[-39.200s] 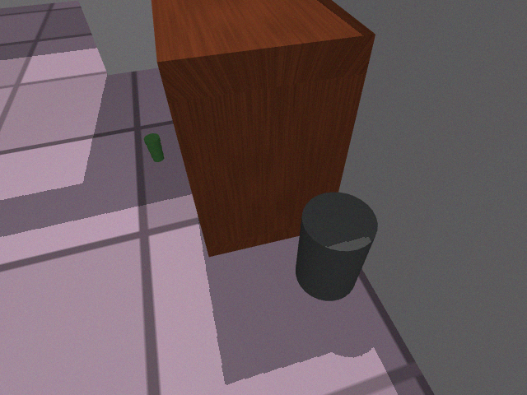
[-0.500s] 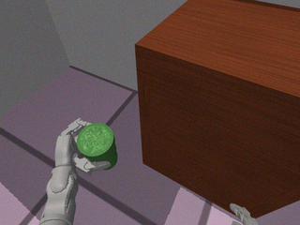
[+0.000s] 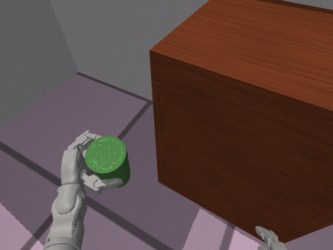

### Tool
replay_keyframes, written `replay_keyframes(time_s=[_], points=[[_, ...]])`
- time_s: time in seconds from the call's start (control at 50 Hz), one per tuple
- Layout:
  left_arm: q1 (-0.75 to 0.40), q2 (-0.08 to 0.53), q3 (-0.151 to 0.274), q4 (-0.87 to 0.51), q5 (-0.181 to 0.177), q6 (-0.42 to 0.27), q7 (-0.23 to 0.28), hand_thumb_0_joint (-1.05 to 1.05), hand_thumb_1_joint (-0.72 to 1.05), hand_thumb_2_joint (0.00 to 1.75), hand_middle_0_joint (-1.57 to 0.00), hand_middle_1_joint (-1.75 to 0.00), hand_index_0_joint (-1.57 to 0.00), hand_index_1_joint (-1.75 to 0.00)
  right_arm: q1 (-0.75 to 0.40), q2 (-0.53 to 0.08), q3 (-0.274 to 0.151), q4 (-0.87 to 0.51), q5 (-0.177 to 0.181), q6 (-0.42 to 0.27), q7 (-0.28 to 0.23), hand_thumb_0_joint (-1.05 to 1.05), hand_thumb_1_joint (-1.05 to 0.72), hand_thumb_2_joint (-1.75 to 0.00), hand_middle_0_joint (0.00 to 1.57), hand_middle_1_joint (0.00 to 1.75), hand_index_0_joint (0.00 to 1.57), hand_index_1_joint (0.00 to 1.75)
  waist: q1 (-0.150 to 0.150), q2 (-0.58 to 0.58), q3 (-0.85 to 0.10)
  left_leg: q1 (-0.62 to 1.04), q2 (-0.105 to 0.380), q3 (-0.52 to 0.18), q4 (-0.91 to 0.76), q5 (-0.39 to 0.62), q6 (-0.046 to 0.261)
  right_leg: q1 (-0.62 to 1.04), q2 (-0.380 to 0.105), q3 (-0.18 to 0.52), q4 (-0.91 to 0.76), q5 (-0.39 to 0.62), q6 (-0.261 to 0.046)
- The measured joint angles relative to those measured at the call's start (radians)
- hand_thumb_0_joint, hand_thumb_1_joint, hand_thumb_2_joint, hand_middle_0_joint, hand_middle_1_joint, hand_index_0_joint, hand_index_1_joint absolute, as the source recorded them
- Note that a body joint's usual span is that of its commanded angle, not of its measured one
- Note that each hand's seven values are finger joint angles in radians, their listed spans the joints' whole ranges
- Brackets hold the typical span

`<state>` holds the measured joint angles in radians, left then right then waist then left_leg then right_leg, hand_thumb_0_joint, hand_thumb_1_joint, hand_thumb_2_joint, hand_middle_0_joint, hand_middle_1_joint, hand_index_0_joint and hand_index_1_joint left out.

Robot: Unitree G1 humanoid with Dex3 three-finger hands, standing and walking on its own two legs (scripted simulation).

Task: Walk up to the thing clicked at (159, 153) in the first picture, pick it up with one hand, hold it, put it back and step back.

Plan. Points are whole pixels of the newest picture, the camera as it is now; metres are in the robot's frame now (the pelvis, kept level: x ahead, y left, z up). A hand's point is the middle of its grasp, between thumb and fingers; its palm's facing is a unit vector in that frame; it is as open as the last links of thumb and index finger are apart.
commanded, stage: hold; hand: left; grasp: from above
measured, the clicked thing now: (113, 166) +0.32 +0.15 +0.03
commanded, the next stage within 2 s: crouch in 0.72 s
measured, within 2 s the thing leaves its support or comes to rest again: neither
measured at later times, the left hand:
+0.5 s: hand (102, 160) +0.33 +0.18 +0.04, palm faces +0.11 -0.99 +0.00, open 11.0 cm
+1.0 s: hand (104, 161) +0.33 +0.18 +0.03, palm faces +0.16 -0.99 +0.02, open 11.0 cm
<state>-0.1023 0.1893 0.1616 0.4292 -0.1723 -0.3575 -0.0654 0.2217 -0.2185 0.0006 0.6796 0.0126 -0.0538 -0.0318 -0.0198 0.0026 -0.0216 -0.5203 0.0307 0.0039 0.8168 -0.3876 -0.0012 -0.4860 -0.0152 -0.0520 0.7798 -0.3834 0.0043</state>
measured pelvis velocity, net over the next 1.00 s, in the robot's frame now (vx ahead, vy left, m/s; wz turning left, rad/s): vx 0.00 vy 0.00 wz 0.00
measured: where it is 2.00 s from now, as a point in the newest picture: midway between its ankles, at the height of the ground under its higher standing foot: outside the picture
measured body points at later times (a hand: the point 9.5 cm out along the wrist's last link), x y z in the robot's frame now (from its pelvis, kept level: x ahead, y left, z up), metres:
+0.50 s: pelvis +0.01 +0.00 +0.00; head +0.05 +0.01 +0.45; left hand +0.31 +0.23 +0.05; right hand +0.14 -0.24 -0.10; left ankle +0.02 +0.12 -0.71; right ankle +0.01 -0.12 -0.71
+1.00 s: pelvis +0.00 +0.00 +0.00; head +0.05 +0.00 +0.44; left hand +0.32 +0.23 +0.03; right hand +0.13 -0.25 -0.11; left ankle +0.02 +0.12 -0.71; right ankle +0.01 -0.12 -0.71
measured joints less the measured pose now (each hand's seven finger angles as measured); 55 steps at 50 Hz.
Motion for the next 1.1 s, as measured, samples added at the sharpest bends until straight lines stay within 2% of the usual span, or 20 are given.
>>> replay_keyframes(time_s=[0.22,0.34,0.54,0.7,0.84,0.98,1.1], points=[[0.008,-0.002,-0.01,-0.002,-0.004,0.004,-0.008,-0.03,-0.61,0.77,-0.76,-1.16,-0.81,-1.2,0.004,-0.003,-0.005,-0.005,0.003,0.003,0.006,0.01,-0.93,-0.91,0.2,0.3,0.2,0.3,0.002,0.006,0.004,0.0,-0.001,0.003,-0.003,-0.002,0.001,0.0,-0.001,0.003,-0.003,-0.001,0.001],[0.012,-0.009,-0.001,-0.001,-0.008,-0.007,0.004,-0.03,-0.61,0.77,-0.76,-1.16,-0.81,-1.2,0.003,0.002,-0.002,-0.001,0.004,0.005,0.005,0.01,-0.93,-0.91,0.2,0.3,0.2,0.3,0.002,0.003,-0.002,0.004,-0.002,0.001,-0.005,-0.004,0.001,0.003,-0.002,0.002,-0.004,-0.004,0.002],[0.002,-0.002,-0.014,-0.001,0.002,0.002,0.002,-0.03,-0.61,0.78,-0.76,-1.16,-0.81,-1.2,0.0,0.0,-0.005,-0.002,0.002,0.003,0.006,0.01,-0.93,-0.91,0.2,0.3,0.2,0.3,0.004,0.002,-0.002,0.004,-0.002,0.0,-0.004,-0.007,0.001,0.006,-0.001,0.0,-0.006,-0.005,0.002],[-0.017,-0.002,-0.002,0.024,0.0,-0.001,0.011,-0.04,-0.61,0.78,-0.75,-1.17,-0.8,-1.2,0.0,0.002,-0.005,-0.001,0.003,0.008,0.01,0.01,-0.93,-0.91,0.2,0.3,0.2,0.3,0.0,0.001,-0.003,0.004,-0.002,0.001,-0.006,-0.005,0.001,0.003,-0.001,0.001,-0.005,-0.006,0.001],[-0.01,0.001,-0.015,0.024,0.002,0.002,0.0,-0.04,-0.61,0.79,-0.75,-1.17,-0.8,-1.21,0.009,-0.002,-0.009,0.001,0.001,0.007,0.013,0.01,-0.93,-0.91,0.2,0.3,0.2,0.3,0.001,0.006,-0.004,0.003,-0.001,-0.001,-0.006,-0.004,-0.002,0.002,0.0,0.0,-0.004,-0.005,-0.001],[-0.055,-0.011,0.024,0.098,-0.007,-0.034,0.012,-0.03,-0.61,0.79,-0.76,-1.15,-0.81,-1.18,-0.002,-0.001,-0.009,0.003,-0.005,0.004,0.018,0.01,-0.9,-0.91,0.2,0.3,0.2,0.3,-0.007,-0.001,-0.005,-0.042,0.0,-0.004,0.018,-0.003,-0.003,-0.045,0.0,-0.002,0.027,-0.009,-0.004],[-0.122,-0.001,0.059,0.233,0.011,-0.114,0.01,-0.02,-0.61,0.81,-0.76,-1.14,-0.81,-1.17,-0.019,-0.007,-0.017,0.001,-0.02,-0.006,0.035,0.01,-0.88,-0.91,0.2,0.3,0.2,0.3,-0.021,-0.02,-0.012,-0.19,0.0,-0.009,0.12,-0.025,-0.006,-0.195,-0.002,-0.004,0.137,-0.037,-0.01]])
